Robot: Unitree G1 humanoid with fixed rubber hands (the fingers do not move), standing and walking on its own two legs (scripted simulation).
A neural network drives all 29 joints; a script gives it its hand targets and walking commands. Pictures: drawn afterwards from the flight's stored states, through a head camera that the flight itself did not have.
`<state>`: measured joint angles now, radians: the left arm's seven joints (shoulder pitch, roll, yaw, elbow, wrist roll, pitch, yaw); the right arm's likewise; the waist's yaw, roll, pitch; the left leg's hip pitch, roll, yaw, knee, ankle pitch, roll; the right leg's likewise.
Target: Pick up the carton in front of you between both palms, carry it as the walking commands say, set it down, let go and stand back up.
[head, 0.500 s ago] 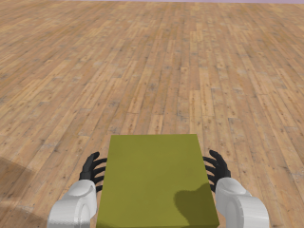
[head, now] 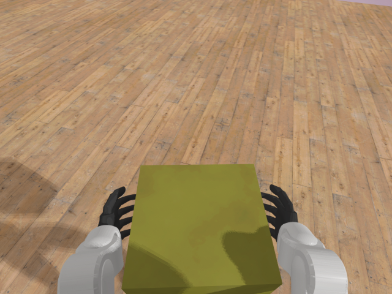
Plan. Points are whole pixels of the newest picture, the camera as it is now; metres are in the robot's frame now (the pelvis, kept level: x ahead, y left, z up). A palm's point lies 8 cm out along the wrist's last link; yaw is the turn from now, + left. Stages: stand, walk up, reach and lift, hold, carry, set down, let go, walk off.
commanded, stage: carry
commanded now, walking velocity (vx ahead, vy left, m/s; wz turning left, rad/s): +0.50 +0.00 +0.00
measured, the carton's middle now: (197, 243) +0.25 +0.00 +0.01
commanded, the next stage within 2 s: none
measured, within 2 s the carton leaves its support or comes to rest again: neither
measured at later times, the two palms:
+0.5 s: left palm (157, 112) +0.55 +0.11 +0.09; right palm (269, 109) +0.59 -0.19 +0.09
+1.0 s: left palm (157, 57) +0.91 +0.15 +0.07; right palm (239, 58) +0.90 -0.15 +0.08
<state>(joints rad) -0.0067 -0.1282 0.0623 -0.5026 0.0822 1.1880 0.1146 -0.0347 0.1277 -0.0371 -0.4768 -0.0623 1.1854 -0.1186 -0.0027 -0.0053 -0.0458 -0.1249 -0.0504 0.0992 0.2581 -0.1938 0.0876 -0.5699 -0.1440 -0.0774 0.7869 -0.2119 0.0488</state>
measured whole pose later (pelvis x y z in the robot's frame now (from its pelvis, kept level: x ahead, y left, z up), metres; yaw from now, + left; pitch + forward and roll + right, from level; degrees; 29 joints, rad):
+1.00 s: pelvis +0.67 +0.00 +0.00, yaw +1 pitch +5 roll -1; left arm 0.02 -0.13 0.03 -0.51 0.08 1.16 0.11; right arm 0.03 0.13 -0.04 -0.51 -0.06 1.14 -0.11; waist -0.03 0.00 -0.05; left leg -0.13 0.03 0.22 0.26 -0.21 0.05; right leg -0.57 -0.10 -0.10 0.81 -0.21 0.00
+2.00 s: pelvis +1.33 +0.04 +0.00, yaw +2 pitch +5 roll -2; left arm 0.04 -0.13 0.03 -0.53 0.08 1.15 0.12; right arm 0.04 0.13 -0.04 -0.53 -0.05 1.14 -0.11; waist -0.03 0.00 -0.06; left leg -0.08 0.04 0.21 0.23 -0.23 0.04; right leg -0.60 -0.10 -0.11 0.76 -0.15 0.00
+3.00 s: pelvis +2.00 +0.07 +0.00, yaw +2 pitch +4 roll -2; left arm 0.04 -0.13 0.02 -0.54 0.09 1.15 0.11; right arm 0.05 0.13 -0.04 -0.54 -0.05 1.13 -0.11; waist -0.02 0.00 -0.05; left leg -0.09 0.04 0.20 0.23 -0.22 0.04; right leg -0.60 -0.11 -0.11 0.79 -0.15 0.01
